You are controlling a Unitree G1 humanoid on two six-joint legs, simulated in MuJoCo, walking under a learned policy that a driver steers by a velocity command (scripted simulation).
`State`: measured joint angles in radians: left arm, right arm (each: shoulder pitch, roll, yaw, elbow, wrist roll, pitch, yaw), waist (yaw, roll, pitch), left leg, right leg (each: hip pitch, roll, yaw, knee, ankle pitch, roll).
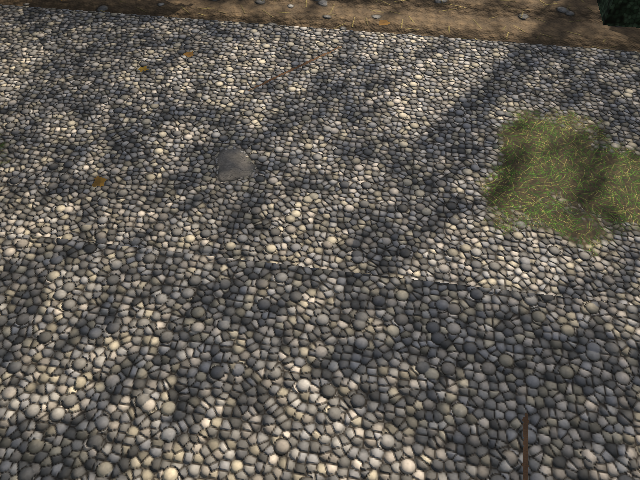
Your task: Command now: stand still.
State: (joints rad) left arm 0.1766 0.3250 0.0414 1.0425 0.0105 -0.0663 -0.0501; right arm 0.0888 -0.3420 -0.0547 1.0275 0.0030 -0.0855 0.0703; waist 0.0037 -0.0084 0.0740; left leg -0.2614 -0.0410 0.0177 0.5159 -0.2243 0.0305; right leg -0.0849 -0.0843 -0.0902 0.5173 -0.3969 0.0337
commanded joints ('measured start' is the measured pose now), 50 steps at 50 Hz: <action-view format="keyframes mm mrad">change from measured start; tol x16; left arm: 1 19 151 26 -28 -1 -8 3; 29 180 134 31 16 38 -38 68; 50 -127 -14 -21 -200 79 -22 3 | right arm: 1 -19 -151 -27 -44 1 -11 -2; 24 81 -211 -60 -37 -35 -12 -30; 30 -75 -14 -14 -136 -61 -24 -59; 34 166 -42 -32 -88 -51 -49 -36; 37 669 -154 -45 14 -88 -73 -37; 42 337 68 41 -25 -90 -37 -47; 50 509 57 41 39 -124 -57 -38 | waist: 1 1 -9 -67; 30 65 -150 102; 34 -84 -58 62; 36 -222 254 -132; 39 -136 2 68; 50 -51 11 107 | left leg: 1 151 62 -80 -50 229 53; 21 147 62 -85 -47 217 54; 25 20 79 -180 -119 -438 143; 30 -281 15 2 124 -176 81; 34 226 -19 74 6 -30 82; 37 711 407 -688 -250 263 380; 47 -70 175 -62 -352 326 202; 49 9 224 -82 -281 355 212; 50 376 258 -149 -186 215 186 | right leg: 1 -136 -25 19 -92 208 -41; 21 -140 -27 17 -85 198 -35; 25 -198 -82 123 -157 -298 -171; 32 121 -272 305 -295 -52 -282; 35 -342 -20 46 206 150 -172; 37 -807 121 278 732 -227 -115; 45 -363 -16 83 308 255 -84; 47 -221 28 59 422 425 -68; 49 -315 14 83 432 399 -74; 50 -705 -82 276 238 576 -70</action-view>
